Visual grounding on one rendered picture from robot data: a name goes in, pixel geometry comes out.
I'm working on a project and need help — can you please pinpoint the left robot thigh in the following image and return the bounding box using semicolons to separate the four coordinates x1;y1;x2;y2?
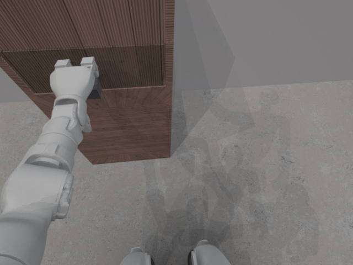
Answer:
120;252;151;265

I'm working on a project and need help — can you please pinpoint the handle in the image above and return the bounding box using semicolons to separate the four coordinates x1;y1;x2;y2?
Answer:
87;78;101;99

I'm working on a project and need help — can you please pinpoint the robot thigh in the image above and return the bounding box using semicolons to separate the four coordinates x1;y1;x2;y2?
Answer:
120;252;151;265
191;245;231;265

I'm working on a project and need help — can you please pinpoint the robot left forearm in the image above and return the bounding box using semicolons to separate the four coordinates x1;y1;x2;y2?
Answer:
0;94;87;213

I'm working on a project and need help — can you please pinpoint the drawer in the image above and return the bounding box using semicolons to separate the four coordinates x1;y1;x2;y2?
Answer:
0;43;164;93

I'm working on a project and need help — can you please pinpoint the robot left hand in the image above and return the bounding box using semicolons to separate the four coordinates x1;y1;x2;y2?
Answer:
50;57;99;133

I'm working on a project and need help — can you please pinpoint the cabinet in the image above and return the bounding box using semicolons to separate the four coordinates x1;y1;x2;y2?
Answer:
0;0;175;165

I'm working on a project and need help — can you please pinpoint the right robot thigh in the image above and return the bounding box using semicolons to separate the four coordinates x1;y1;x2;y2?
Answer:
191;245;231;265

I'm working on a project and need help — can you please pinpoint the robot left upper arm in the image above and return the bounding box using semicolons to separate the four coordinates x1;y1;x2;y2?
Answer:
0;163;74;265

